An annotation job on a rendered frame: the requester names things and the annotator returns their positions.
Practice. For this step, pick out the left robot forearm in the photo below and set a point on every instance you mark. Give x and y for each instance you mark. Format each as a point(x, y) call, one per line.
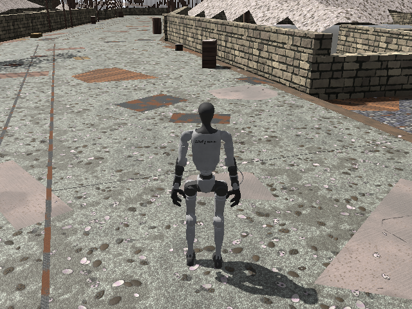
point(177, 175)

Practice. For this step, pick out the right robot forearm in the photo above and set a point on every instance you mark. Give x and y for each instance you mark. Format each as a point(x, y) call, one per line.
point(234, 176)

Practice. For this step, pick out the robot left hand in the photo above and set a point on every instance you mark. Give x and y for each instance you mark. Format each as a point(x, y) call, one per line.
point(175, 197)

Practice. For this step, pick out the robot right upper arm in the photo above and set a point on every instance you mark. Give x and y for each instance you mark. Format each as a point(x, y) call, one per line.
point(228, 146)

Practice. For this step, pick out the robot left upper arm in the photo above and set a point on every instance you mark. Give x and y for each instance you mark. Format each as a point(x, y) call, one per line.
point(183, 147)

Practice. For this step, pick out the left robot foot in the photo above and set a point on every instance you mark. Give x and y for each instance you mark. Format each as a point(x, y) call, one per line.
point(190, 260)

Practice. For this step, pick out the robot right hand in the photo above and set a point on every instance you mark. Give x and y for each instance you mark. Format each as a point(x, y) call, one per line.
point(236, 197)

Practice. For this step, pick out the right robot shin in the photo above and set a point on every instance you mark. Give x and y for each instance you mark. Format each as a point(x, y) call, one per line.
point(218, 238)

